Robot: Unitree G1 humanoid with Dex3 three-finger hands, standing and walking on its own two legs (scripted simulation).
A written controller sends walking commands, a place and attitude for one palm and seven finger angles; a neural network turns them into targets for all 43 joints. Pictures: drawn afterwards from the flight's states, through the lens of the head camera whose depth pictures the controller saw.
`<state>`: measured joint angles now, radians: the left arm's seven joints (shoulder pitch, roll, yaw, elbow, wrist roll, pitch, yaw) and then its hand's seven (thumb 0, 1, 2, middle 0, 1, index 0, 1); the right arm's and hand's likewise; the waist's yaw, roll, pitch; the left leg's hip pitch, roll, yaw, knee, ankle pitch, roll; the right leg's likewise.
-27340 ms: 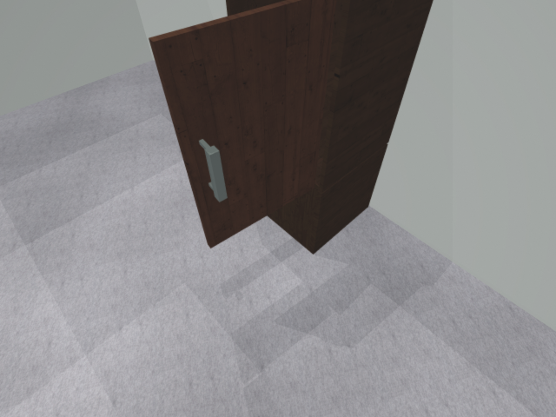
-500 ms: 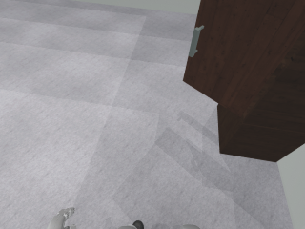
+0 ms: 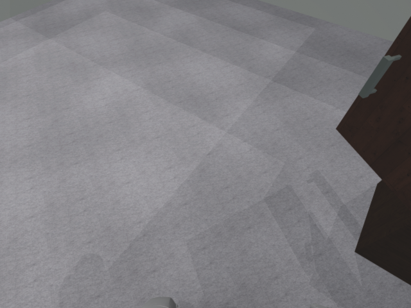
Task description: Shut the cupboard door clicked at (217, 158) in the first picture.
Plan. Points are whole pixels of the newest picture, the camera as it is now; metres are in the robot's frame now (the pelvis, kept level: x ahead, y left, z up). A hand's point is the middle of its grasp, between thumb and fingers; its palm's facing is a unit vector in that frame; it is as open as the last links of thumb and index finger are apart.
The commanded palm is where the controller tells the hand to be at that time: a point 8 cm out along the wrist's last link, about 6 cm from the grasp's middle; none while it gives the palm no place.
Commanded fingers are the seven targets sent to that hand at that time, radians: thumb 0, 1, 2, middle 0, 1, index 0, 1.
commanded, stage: walk to a spot facing it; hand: left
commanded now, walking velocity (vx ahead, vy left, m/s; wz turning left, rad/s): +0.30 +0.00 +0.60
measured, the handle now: (379, 76) +0.80 -0.50 -0.03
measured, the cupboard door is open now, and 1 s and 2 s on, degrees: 56 56 56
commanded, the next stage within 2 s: turn to face it in 0.88 s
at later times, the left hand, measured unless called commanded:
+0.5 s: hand (122, 268) +0.20 +0.20 -0.14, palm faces +0.21 -0.94 -0.28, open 7.4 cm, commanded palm none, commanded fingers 0.00 0.90 0.90 -0.20 -0.30 -0.20 -0.30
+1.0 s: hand out of the picture +0.12 +0.21 -0.19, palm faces +0.59 -0.78 -0.20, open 7.4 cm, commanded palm none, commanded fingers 0.00 0.90 0.90 -0.20 -0.30 -0.20 -0.30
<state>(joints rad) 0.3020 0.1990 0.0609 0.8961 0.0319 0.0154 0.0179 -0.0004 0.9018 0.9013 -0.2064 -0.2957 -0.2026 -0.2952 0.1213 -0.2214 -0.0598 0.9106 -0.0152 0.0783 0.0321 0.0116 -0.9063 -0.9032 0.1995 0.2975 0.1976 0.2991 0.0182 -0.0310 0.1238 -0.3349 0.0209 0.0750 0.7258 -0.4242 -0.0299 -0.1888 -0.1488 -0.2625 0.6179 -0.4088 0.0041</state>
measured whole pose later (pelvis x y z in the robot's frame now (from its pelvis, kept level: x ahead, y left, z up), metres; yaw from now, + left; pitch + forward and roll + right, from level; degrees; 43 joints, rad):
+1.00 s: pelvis +0.26 +0.07 -0.02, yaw +33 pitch +0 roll -1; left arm 0.37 0.22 0.07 1.00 0.02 0.02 -0.01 0.00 0.91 0.90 -0.20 -0.30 -0.20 -0.29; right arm 0.06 -0.23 -0.04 0.85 -0.02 -0.03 0.03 0.01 -0.91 -0.90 0.20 0.30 0.20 0.30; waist 0.03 -0.03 0.14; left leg -0.46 -0.01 0.12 0.71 -0.24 0.11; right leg -0.29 -0.16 -0.15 1.16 -0.53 0.06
